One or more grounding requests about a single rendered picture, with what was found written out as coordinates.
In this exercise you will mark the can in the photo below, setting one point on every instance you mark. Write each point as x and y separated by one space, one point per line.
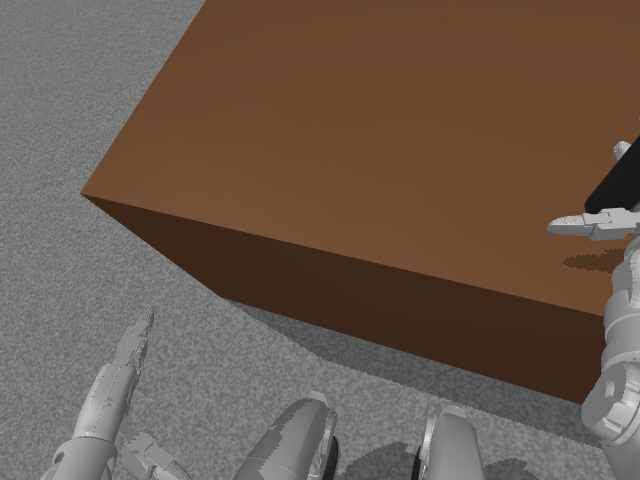
621 187

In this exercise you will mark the left robot foot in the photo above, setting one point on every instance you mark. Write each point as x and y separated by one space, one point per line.
332 461

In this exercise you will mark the right robot arm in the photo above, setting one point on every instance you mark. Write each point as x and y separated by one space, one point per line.
611 411

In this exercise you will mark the left robot hand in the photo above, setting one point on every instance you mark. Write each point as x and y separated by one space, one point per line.
104 413

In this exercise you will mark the right robot hand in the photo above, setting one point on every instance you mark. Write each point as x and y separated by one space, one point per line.
608 224

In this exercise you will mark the left robot arm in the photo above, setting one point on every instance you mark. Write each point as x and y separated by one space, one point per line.
85 458

